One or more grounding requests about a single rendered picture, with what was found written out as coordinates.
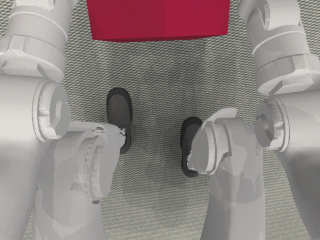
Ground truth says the robot right foot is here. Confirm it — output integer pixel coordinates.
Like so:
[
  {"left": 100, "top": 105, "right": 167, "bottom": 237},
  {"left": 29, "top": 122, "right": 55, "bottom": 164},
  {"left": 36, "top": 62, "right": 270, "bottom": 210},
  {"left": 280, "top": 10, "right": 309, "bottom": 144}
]
[{"left": 180, "top": 116, "right": 203, "bottom": 178}]

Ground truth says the right robot forearm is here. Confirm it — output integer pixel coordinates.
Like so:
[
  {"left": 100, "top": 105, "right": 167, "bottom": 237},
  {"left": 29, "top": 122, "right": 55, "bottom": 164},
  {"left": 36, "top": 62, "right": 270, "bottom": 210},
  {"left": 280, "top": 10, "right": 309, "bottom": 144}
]
[{"left": 237, "top": 0, "right": 320, "bottom": 96}]

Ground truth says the left robot forearm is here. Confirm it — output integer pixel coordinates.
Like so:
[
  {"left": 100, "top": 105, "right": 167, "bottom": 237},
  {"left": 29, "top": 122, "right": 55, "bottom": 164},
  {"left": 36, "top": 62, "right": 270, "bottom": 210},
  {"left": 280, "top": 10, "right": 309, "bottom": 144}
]
[{"left": 0, "top": 0, "right": 79, "bottom": 83}]

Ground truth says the robot right upper arm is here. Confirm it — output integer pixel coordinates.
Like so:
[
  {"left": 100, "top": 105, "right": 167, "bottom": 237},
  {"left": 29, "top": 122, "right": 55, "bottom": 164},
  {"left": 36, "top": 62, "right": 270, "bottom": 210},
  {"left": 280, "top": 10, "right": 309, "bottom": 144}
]
[{"left": 253, "top": 89, "right": 320, "bottom": 240}]

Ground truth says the robot left thigh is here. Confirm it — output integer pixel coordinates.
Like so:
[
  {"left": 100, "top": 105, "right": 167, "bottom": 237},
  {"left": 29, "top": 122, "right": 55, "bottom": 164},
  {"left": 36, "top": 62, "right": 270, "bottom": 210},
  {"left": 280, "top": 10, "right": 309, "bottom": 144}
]
[{"left": 32, "top": 131, "right": 114, "bottom": 240}]

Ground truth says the robot left upper arm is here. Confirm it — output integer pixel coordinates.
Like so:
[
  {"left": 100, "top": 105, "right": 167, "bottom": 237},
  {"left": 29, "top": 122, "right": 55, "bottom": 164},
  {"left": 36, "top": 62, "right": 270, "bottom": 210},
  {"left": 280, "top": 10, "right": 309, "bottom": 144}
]
[{"left": 0, "top": 74, "right": 71, "bottom": 240}]

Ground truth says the carton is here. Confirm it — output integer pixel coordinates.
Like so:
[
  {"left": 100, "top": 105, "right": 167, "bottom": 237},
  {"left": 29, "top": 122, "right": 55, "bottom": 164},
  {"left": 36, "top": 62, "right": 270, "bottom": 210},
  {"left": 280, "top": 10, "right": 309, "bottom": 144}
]
[{"left": 86, "top": 0, "right": 230, "bottom": 43}]

